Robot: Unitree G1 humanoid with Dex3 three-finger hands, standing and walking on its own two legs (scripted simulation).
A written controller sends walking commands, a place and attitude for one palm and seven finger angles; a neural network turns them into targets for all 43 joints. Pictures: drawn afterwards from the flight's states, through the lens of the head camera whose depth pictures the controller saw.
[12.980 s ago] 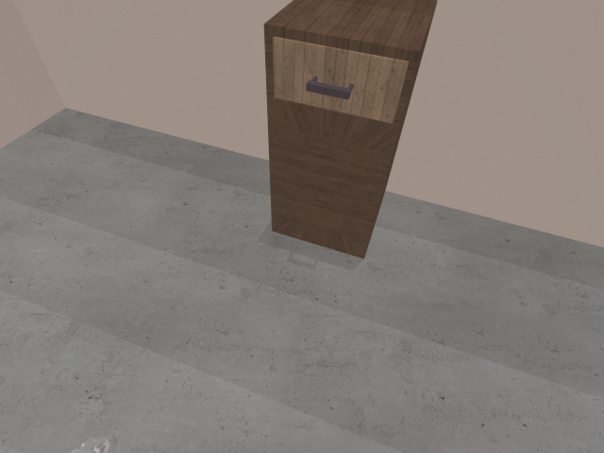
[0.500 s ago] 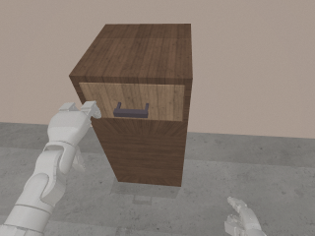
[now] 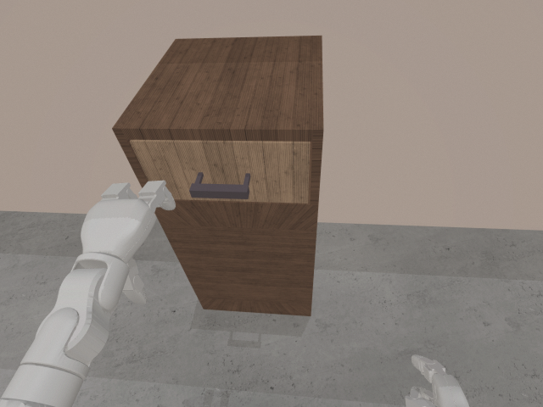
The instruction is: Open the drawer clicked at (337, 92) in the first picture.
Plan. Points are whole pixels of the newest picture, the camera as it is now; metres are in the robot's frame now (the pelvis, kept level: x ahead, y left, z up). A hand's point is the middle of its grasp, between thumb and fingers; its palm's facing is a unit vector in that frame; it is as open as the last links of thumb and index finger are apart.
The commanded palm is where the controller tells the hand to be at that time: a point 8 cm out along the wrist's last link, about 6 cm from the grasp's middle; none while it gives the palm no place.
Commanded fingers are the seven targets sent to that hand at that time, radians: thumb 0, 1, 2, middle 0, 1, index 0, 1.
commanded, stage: move the hooked fingers above the handle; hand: left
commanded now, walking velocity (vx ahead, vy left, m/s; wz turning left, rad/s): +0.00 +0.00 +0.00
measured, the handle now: (221, 184) +0.55 +0.19 -0.02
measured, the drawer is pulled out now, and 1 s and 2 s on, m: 0.00 0.00 0.00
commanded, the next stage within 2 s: none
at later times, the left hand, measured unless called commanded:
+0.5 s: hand (178, 214) +0.38 +0.21 +0.07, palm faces +0.01 -0.06 -1.00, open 13.8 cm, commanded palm +0.36 +0.22 +0.13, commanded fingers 0.00 -0.50 0.30 -0.30 -1.20 -0.30 -1.20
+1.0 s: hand (196, 200) +0.43 +0.20 +0.05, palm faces +0.00 -0.04 -1.00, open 13.8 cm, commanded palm +0.41 +0.20 +0.11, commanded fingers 0.00 -0.50 0.30 -0.30 -1.20 -0.30 -1.20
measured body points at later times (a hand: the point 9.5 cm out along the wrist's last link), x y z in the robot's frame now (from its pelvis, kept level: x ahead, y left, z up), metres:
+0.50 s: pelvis +0.01 -0.01 -0.01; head +0.04 -0.04 +0.44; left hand +0.38 +0.21 +0.12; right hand +0.16 -0.27 -0.13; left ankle +0.02 +0.10 -0.74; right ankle -0.01 -0.12 -0.74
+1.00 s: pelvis +0.03 -0.01 -0.01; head +0.06 -0.04 +0.44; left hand +0.42 +0.20 +0.11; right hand +0.16 -0.26 -0.14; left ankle +0.02 +0.10 -0.74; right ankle -0.01 -0.12 -0.74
